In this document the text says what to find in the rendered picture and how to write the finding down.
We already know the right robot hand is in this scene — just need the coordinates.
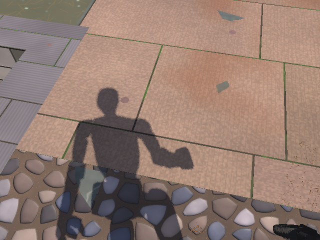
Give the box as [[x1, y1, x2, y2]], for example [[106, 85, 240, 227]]
[[273, 224, 320, 240]]

